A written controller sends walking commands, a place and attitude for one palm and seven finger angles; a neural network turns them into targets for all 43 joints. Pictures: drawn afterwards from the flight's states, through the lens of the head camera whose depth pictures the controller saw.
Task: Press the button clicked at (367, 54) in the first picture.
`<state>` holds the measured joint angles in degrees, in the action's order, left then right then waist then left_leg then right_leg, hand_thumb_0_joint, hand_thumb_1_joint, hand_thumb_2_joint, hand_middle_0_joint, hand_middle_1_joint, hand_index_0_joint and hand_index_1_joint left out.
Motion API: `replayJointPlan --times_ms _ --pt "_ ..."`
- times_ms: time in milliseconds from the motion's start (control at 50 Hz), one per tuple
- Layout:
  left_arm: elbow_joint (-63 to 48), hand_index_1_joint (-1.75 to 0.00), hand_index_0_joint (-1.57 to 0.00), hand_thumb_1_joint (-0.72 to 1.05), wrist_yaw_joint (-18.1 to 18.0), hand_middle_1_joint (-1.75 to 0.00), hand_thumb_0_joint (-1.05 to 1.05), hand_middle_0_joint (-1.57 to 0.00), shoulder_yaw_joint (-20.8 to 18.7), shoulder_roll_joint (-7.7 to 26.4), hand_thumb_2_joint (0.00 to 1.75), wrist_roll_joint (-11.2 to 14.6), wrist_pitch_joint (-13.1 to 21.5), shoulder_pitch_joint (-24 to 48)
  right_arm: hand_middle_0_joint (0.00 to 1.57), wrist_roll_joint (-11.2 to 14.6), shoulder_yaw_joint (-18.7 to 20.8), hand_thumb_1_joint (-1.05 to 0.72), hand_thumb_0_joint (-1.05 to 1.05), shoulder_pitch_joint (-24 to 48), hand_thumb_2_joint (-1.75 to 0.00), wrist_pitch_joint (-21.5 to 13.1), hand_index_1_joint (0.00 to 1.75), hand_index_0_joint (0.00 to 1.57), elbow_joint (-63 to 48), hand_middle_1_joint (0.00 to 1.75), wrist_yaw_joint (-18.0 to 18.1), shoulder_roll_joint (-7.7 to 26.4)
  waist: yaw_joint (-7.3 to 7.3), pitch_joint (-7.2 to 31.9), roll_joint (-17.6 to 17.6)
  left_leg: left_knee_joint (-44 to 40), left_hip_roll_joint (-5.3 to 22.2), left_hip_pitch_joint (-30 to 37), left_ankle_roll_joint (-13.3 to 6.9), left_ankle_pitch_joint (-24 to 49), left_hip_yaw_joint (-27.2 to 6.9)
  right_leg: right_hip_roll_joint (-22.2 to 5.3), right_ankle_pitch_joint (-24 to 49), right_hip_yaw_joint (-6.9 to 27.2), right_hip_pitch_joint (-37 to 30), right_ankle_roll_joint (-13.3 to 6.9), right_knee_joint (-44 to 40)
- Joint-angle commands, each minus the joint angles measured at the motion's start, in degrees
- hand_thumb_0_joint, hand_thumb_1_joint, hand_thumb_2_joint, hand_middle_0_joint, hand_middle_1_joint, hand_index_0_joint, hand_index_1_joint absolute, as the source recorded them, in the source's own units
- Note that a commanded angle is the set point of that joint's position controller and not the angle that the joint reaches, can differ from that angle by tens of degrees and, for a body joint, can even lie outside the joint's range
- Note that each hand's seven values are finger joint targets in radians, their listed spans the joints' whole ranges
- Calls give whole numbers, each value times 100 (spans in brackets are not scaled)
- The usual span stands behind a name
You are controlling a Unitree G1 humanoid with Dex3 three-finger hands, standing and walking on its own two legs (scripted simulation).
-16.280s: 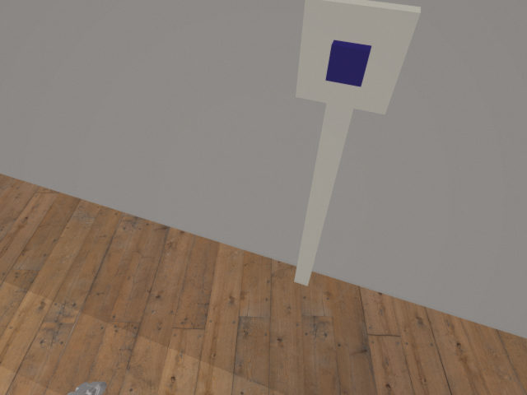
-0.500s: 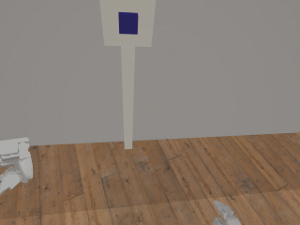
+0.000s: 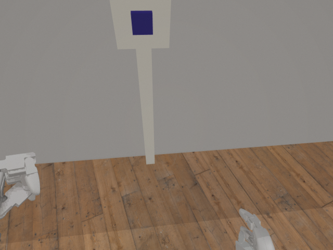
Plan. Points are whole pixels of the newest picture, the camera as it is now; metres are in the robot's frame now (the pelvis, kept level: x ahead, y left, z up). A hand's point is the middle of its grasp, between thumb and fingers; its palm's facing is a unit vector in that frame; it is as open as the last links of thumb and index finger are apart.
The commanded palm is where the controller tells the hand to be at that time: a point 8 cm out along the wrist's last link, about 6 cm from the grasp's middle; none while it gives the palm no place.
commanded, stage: let the arm hang, fingers relaxed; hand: left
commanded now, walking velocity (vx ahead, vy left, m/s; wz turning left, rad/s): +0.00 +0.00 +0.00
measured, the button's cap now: (142, 22) +0.75 +0.12 +0.20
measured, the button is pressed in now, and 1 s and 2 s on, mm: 0 0 0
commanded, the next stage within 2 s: stand and wait in 1.08 s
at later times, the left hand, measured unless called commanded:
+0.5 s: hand out of the picture -0.06 +0.19 -0.17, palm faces +0.04 -0.97 -0.24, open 4.9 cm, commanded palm none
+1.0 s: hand out of the picture +0.06 +0.16 -0.16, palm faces +0.02 -0.98 -0.22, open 7.3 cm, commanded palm none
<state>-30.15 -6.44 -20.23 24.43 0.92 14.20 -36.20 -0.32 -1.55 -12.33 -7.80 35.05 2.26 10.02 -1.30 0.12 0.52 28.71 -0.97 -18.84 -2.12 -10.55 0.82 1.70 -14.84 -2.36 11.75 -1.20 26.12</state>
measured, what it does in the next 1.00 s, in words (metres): stands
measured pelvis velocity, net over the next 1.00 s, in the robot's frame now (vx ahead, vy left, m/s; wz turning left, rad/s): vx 0.01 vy -0.03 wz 0.02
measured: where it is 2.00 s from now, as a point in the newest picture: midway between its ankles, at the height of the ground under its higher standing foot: outside the picture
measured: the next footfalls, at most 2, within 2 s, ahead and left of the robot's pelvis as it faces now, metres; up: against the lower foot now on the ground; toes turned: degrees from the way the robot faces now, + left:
none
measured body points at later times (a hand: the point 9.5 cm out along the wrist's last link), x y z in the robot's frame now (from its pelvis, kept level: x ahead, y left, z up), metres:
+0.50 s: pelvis -0.01 -0.02 +0.00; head +0.01 -0.01 +0.45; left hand -0.06 +0.24 -0.15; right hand -0.02 -0.26 -0.15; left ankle +0.05 +0.09 -0.74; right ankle -0.02 -0.11 -0.74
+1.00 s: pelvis +0.01 -0.03 +0.01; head +0.02 -0.04 +0.46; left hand +0.06 +0.21 -0.14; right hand +0.03 -0.26 -0.16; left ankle +0.05 +0.09 -0.74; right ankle -0.02 -0.11 -0.74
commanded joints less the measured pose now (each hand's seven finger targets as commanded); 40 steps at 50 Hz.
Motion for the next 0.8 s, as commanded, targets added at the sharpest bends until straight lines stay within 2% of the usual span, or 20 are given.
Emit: replayJointPlan --times_ms 0,40,80,120,140,180,200,240,280,300,340,420,480,560,640,780 --pt "3746 -142 -123 90 611 -142 0 -123 1358 -10 90 -310 -1226 1316 20 64 687 -90 0 106 -90 167 30 20 508 30 -266 1546 -111 674 -459 822 664 574 68 895 -653 -1142 1471 852 844 -448 165" --pt "4276 -134 -115 90 621 -134 0 -115 1399 116 90 -303 -1286 1759 20 25 597 -90 0 186 -90 405 30 20 425 30 -227 1622 -56 448 -1143 776 602 318 -130 659 -836 -1000 763 690 852 -447 159" --pt "5048 -126 -108 90 616 -126 0 -108 1464 89 90 -301 -1345 2147 20 -53 567 -90 0 269 -90 544 30 20 534 30 -209 1615 -45 263 -1408 731 500 288 -176 500 -917 -1020 282 704 927 -526 60" --pt "5877 -118 -101 90 581 -118 0 -101 1606 -62 90 -264 -1443 2398 20 -114 467 -90 0 233 -90 684 30 20 772 30 -201 1385 -85 -1 -760 474 480 278 -140 363 -967 -991 -188 700 995 -526 13" --pt "6258 -114 -97 90 570 -114 0 -97 1652 -106 90 -248 -1483 2446 20 -136 420 -90 0 225 -90 730 30 20 880 30 -200 1307 -60 -103 -283 113 541 142 -162 190 -1125 -857 -463 631 859 -433 61" --pt "7016 -106 -90 90 559 -106 0 -90 1693 -78 90 -215 -1485 2318 20 -156 356 -90 0 325 -90 736 30 20 1101 30 -190 1327 107 -175 508 -748 739 -315 -259 -236 -1523 -547 -570 493 136 -224 132" --pt "7346 -102 -86 90 550 -102 0 -86 1719 -51 90 -214 -1471 2182 20 -147 335 -90 0 353 -90 747 30 20 1199 30 -185 1294 198 -136 507 -880 760 -413 -269 -362 -1538 -531 -476 482 -159 -197 42" --pt "7926 -94 -79 90 560 -94 0 -79 1761 -205 90 -179 -1427 2051 20 -121 298 -90 0 238 -90 750 30 20 1476 30 -152 1136 198 33 667 -926 617 -234 -172 -471 -1291 -625 -332 583 -401 -252 -197" --pt "8375 -86 -71 90 555 -86 0 -71 1809 -335 90 -142 -1388 1963 20 -98 272 -90 0 45 -90 772 30 20 1751 30 -117 949 143 81 845 -866 523 98 -79 -419 -1045 -725 -339 673 -319 -318 -465" --pt "8483 -82 -68 90 542 -82 0 -68 1702 -362 90 -190 -1356 1950 20 -104 334 -90 0 -5 -90 774 30 20 1801 30 -90 1012 140 33 784 -831 554 213 -95 -383 -1030 -719 -317 653 -287 -344 -606" --pt "8757 -74 -60 90 550 -74 0 -60 1754 -341 90 -152 -1333 1978 20 -82 342 -90 0 -152 -90 786 30 20 2015 30 -75 965 97 -10 755 -812 532 360 -67 -398 -971 -782 -376 698 -233 -377 -795" --pt "9141 -58 -46 90 538 -58 0 -46 1805 -306 90 -133 -1298 2044 20 -54 384 -90 0 -401 -90 800 30 20 2337 30 -54 1012 19 -240 121 -763 547 635 -43 -240 -858 -810 -553 700 21 -400 -1049" --pt "9342 -46 -35 90 519 -46 0 -35 1822 -369 90 -129 -1324 2017 20 -60 386 -90 0 -479 -90 819 30 20 2512 30 -39 977 14 -496 19 -842 554 662 -48 -415 -855 -782 -829 684 219 -389 -1131" --pt "9467 -30 -20 90 494 -30 0 -20 1831 -420 90 -129 -1339 1977 20 -68 367 -90 0 -544 -90 820 30 20 2642 30 -37 883 34 -581 -177 -874 552 643 -53 -350 -799 -783 -850 670 219 -372 -1125" --pt "9498 -30 -20 90 473 -30 0 -20 1823 -479 90 -130 -1338 1998 20 -76 351 -90 0 -552 -90 805 30 20 2736 30 -35 807 40 -576 -112 -917 569 645 -46 -222 -789 -763 -688 638 155 -348 -1040" --pt "9487 -30 -20 90 448 -30 0 -20 1821 -581 90 -131 -1304 2059 20 -67 305 -90 0 -406 -90 736 30 20 2800 30 -22 702 98 -454 -44 -998 639 695 -55 463 -821 -765 176 556 -206 -272 -891"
